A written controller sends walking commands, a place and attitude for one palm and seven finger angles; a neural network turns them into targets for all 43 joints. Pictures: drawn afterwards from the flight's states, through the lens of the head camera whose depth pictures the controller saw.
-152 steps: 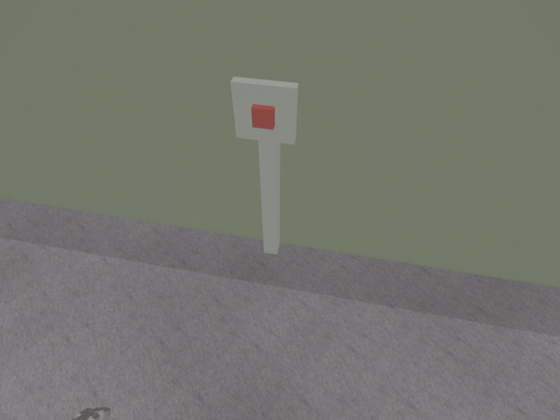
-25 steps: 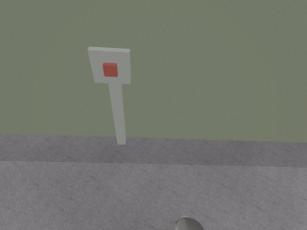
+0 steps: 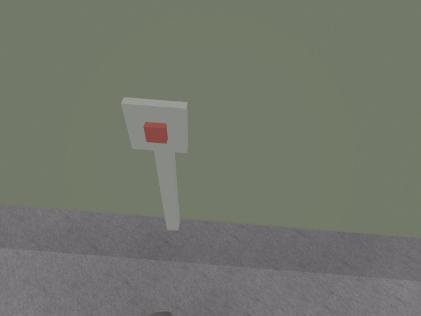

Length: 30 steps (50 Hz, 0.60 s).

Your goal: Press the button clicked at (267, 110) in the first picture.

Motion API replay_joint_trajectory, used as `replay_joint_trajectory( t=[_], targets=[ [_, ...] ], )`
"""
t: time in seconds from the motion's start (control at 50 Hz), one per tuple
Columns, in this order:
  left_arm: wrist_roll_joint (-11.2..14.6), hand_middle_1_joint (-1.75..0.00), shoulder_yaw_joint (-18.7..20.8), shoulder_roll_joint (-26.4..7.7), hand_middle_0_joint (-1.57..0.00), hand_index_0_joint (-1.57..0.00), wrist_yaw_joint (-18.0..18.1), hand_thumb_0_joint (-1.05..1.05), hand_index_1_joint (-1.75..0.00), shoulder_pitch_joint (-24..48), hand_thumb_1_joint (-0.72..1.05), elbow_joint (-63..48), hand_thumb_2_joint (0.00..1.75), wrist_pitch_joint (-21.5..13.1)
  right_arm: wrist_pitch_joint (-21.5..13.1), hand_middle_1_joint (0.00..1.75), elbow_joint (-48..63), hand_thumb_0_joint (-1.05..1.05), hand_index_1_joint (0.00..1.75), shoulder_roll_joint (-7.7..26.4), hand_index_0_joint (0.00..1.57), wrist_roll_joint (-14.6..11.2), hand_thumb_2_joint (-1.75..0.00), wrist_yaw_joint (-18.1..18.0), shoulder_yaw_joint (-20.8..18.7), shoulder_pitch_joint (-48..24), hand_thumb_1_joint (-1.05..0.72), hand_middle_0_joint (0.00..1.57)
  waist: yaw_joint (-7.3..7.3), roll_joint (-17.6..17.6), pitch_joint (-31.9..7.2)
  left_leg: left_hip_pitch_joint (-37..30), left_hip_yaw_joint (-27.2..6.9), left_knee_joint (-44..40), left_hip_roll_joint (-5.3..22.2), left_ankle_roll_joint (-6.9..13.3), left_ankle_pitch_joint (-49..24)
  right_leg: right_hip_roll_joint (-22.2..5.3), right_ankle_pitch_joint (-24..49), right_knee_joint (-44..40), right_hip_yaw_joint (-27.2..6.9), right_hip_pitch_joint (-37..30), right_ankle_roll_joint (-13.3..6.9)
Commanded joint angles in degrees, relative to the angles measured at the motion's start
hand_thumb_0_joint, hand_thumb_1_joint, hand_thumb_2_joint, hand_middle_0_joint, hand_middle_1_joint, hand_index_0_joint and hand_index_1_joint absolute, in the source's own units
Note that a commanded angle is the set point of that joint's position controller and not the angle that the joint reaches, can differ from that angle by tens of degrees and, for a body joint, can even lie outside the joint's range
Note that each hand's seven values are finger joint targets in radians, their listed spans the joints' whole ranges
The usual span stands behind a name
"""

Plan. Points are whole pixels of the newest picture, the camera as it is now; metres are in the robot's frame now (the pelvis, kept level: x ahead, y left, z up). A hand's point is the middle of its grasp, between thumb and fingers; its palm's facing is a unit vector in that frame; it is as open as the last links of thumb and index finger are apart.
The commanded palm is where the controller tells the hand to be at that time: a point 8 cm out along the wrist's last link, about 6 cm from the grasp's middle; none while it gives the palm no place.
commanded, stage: come to a stop and stand still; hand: left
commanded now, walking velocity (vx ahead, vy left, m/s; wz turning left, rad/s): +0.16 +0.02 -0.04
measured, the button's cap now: (156, 132) +0.61 +0.20 -0.05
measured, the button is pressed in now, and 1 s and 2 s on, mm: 0 0 0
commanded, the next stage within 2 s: look again from close up in 1.74 s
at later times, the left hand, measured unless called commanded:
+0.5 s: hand out of the picture +0.12 +0.19 -0.17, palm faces +0.00 -0.98 -0.22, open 7.4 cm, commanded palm none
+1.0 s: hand out of the picture +0.02 +0.19 -0.17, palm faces +0.08 -0.97 -0.22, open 7.4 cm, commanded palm none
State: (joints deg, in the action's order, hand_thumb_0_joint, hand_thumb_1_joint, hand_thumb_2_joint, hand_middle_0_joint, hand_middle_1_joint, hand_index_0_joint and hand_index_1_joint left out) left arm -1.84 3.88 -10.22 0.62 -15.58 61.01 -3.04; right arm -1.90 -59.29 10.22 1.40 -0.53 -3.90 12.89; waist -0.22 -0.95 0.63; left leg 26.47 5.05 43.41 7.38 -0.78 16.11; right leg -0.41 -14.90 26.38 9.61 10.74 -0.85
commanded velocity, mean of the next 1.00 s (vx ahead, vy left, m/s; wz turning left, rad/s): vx -0.04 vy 0.02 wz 0.00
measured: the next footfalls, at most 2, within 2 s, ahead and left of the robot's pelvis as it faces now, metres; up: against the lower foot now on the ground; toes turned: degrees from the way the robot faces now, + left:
left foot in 0.06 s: +0.14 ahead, +0.12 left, +0.00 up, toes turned +8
right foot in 0.56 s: +0.11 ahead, -0.15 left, +0.00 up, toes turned -7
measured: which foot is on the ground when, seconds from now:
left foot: up 0.00-0.04, down 0.06-0.56, up 0.58-1.00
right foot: down 0.00-0.06, up 0.08-0.54, down 0.56-1.00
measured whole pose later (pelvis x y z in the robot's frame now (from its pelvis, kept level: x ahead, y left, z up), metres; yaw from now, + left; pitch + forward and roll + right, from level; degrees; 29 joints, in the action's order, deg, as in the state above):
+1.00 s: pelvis +0.01 +0.00 +0.01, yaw -1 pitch +0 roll +0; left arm -1.8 3.6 -9.8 1.2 -16.9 59.9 1.2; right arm 1.6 -60.3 11.7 1.0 -0.4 -3.5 16.5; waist 2.3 0.0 -0.3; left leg 10.2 3.6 29.7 2.3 -1.3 20.8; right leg -3.9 -7.9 24.6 4.2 16.5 0.8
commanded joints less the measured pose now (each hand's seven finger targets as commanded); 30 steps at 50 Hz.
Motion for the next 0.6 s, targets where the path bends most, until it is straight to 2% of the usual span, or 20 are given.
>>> replay_joint_trajectory(
  t=[0.0,0.02,0.04,0.06,0.08,0.1,0.14,0.18,0.22,0.26,0.3,0.36,0.42,0.46,0.48,0.5,0.52,0.54,0.56,0.58],
  targets=[
    [0.4,-0.30,0.8,-6.5,-0.20,-0.20,0.1,0.00,-0.30,-3.0,0.90,-1.5,0.90,0.1,-1.0,0.30,-0.1,0.00,0.30,0.8,0.20,0.1,-0.90,1.0,0.9,7.9,-0.90,0.20,-1.55,5.5,2.8,-16.6,3.5,-12.8,-3.5,-0.4,-4.4,-11.5,-0.8,-6.3,-8.9,8.9,-6.1],
    [0.5,-0.30,0.5,-5.1,-0.20,-0.20,-0.1,0.00,-0.30,-3.4,0.90,-1.7,0.90,0.6,-1.3,0.30,-1.3,0.00,0.30,3.7,0.20,0.2,-0.90,0.7,0.4,11.5,-0.90,0.20,-3.03,-1.3,1.6,-22.6,0.0,-16.5,-1.3,0.2,-4.5,-8.7,-3.6,1.6,-6.9,11.7,-4.4],
    [0.6,-0.30,0.0,-2.3,-0.20,-0.20,-0.4,0.00,-0.30,-4.0,0.90,-2.7,0.90,0.9,-1.5,0.30,-1.9,0.00,0.30,9.1,0.20,0.7,-0.90,0.2,-0.8,16.2,-0.90,0.20,-4.54,-15.1,1.0,-26.8,-14.8,-23.5,9.4,4.6,-3.6,-2.2,-11.8,16.0,-1.7,19.1,-1.4],
    [0.5,-0.30,-0.4,-2.0,-0.20,-0.20,-0.1,0.00,-0.30,-2.0,0.90,-4.2,0.90,0.8,-1.2,0.30,-2.2,0.00,0.30,11.5,0.20,0.8,-0.90,-0.3,-0.9,18.6,-0.90,0.20,-5.51,-20.0,1.2,-26.1,-25.6,-30.2,17.0,9.7,-5.8,0.6,-21.3,30.2,-1.8,23.6,-0.5],
    [0.4,-0.30,-0.3,-3.0,-0.20,-0.20,0.3,0.00,-0.30,-1.2,0.90,-3.5,0.90,1.1,-1.1,0.30,-1.7,0.00,0.30,9.3,0.20,0.6,-0.90,-1.1,0.1,15.0,-0.90,0.20,-4.34,-14.3,2.1,-22.0,-24.8,-30.0,17.5,10.9,-12.3,-2.5,-18.8,35.8,-7.4,23.7,-0.9],
    [0.6,-0.30,-0.5,-2.1,-0.20,-0.20,0.3,0.00,-0.30,-2.3,0.90,-2.1,0.90,1.1,-1.1,0.30,-0.2,0.00,0.30,7.0,0.20,0.4,-0.90,-1.6,1.1,9.6,-0.90,0.20,-1.88,-7.5,3.5,-18.4,-19.5,-28.5,15.7,10.9,-22.2,-4.4,-14.4,36.2,-9.1,21.4,-0.4],
    [1.0,-0.30,-1.3,-0.6,-0.20,-0.20,0.5,0.00,-0.30,-6.7,0.90,1.0,0.90,2.0,-1.7,0.30,1.0,0.00,0.30,4.6,0.20,-0.1,-0.90,-2.2,2.4,2.1,-0.90,0.20,1.75,-3.4,1.1,-15.9,-8.1,-26.2,12.0,8.8,-42.5,-5.5,-8.6,29.5,-9.8,13.2,1.6],
    [1.2,-0.30,-1.5,-1.3,-0.20,-0.20,1.0,0.00,-0.30,-8.7,0.90,1.7,0.90,3.5,-1.2,0.30,0.2,0.00,0.30,5.6,0.20,-0.7,-0.90,-2.7,2.1,1.1,-0.90,0.20,1.86,-6.0,-2.1,-18.9,-4.5,-24.6,11.0,8.4,-50.4,-4.6,-6.3,24.9,-9.0,10.2,2.7],
    [0.6,-0.30,-0.8,-2.6,-0.20,-0.20,1.3,0.00,-0.30,-7.0,0.90,0.0,0.90,5.0,0.0,0.30,-0.2,0.00,0.30,6.8,0.20,-0.9,-0.90,-3.1,0.6,3.0,-0.90,0.20,0.39,-4.6,-1.8,-20.9,-5.3,-23.7,12.3,9.5,-53.4,-3.5,-6.4,26.4,-8.3,12.3,2.9],
    [0.3,-0.30,-0.2,-2.9,-0.20,-0.20,1.4,0.00,-0.30,-5.6,0.90,-1.4,0.90,5.6,0.8,0.30,-0.4,0.00,0.30,8.0,0.20,-0.7,-0.90,-3.4,-0.3,3.4,-0.90,0.20,-0.11,-4.0,-1.4,-22.5,-5.5,-22.9,13.7,10.5,-54.9,-2.6,-8.0,30.4,-9.1,15.5,2.8],
    [0.4,-0.30,0.4,-3.0,-0.20,-0.20,1.4,0.00,-0.30,-4.3,0.90,-2.8,0.90,6.2,1.4,0.30,-0.3,0.00,0.30,8.2,0.20,-0.5,-0.90,-3.4,-0.8,2.7,-0.90,0.20,-0.24,-6.4,-1.9,-22.4,-4.9,-22.0,13.5,10.8,-52.1,-2.2,-8.8,32.8,-10.1,16.7,2.9],
    [0.5,-0.30,0.7,-2.5,-0.20,-0.20,1.4,0.00,-0.30,-2.3,0.90,-4.2,0.90,6.4,1.8,0.30,0.3,0.00,0.30,7.9,0.20,-0.1,-0.90,-3.1,-1.4,0.8,-0.90,0.20,-0.20,-8.8,-1.5,-20.4,-4.1,-21.3,12.3,10.3,-45.7,-1.9,-9.1,29.6,-9.6,15.4,2.6],
    [0.7,-0.30,0.4,-1.5,-0.20,-0.20,1.4,0.00,-0.30,-1.3,0.90,-5.0,0.90,5.7,2.2,0.30,0.6,0.00,0.30,7.9,0.20,0.2,-0.90,-2.4,-1.8,0.3,-0.90,0.20,-0.33,-11.9,-1.5,-18.4,-4.7,-21.3,11.2,9.6,-38.0,-2.0,-9.0,21.1,-7.5,11.1,1.9],
    [0.7,-0.30,0.2,-1.5,-0.20,-0.20,1.5,0.00,-0.30,-2.6,0.90,-4.6,0.90,4.9,2.5,0.30,0.7,0.00,0.30,8.0,0.20,0.1,-0.90,-1.9,-2.0,-0.1,-0.90,0.20,0.44,-11.1,-2.1,-16.5,-5.2,-20.0,10.5,8.6,-31.0,-2.2,-5.8,12.6,-6.5,5.9,1.6],
    [0.6,-0.30,0.2,-1.5,-0.20,-0.20,1.6,0.00,-0.30,-4.7,0.90,-3.9,0.90,4.3,2.6,0.30,0.7,0.00,0.30,7.6,0.20,-0.1,-0.90,-1.6,-2.0,-0.1,-0.90,0.20,1.56,-9.0,-2.9,-14.2,-4.3,-18.0,8.7,6.9,-23.8,-2.2,0.4,5.5,-5.9,1.5,1.7],
    [0.3,-0.30,0.1,-2.9,-0.20,-0.20,1.8,0.00,-0.30,-6.3,0.90,-3.2,0.90,3.6,2.6,0.30,0.5,0.00,0.30,5.9,0.20,-0.5,-0.90,-1.1,-1.7,0.5,-0.90,0.20,2.22,-3.8,-3.3,-12.1,-2.3,-14.0,4.9,4.0,-13.7,-3.7,7.4,-2.5,-7.0,-2.3,1.9],
    [-0.2,-0.30,0.2,-7.4,-0.20,-0.20,2.1,0.00,-0.30,-4.5,0.90,-3.6,0.90,2.5,2.8,0.30,1.0,0.00,0.30,1.5,0.20,-1.1,-0.90,-0.7,-1.0,3.1,-0.90,0.20,0.50,9.8,-2.4,-6.2,1.2,-7.2,-1.3,0.2,4.1,-14.5,17.4,-8.0,-18.9,-3.4,-0.7],
    [0.0,-0.30,0.5,-10.7,-0.20,-0.20,2.0,0.00,-0.30,-3.1,0.90,-4.8,0.90,2.4,3.5,0.30,2.4,0.00,0.30,1.0,0.20,-0.9,-0.90,-0.4,-0.7,2.2,-0.90,0.20,0.93,13.8,-1.0,-4.1,-0.4,-1.2,-4.8,-0.9,15.5,-22.0,27.0,-9.1,-23.9,0.1,-5.6],
    [0.1,-0.30,0.5,-11.2,-0.20,-0.20,1.9,0.00,-0.30,-2.9,0.90,-5.1,0.90,2.7,4.7,0.30,2.4,0.00,0.30,1.4,0.20,-0.6,-0.90,-0.5,-0.9,0.9,-0.90,0.20,1.92,11.4,-1.5,-5.4,-3.2,5.2,-4.6,-1.0,16.5,-22.6,21.4,-10.1,-23.6,4.1,-8.1],
    [0.2,-0.30,0.7,-10.8,-0.20,-0.20,2.1,0.00,-0.30,-0.9,0.90,-5.0,0.90,2.5,5.2,0.30,2.3,0.00,0.30,1.9,0.20,-0.4,-0.90,-0.5,-0.8,0.7,-0.90,0.20,1.25,16.4,0.2,-3.5,-5.1,9.4,-4.7,-0.8,14.7,-21.1,16.7,-10.9,-25.2,5.8,-8.2]
  ],
)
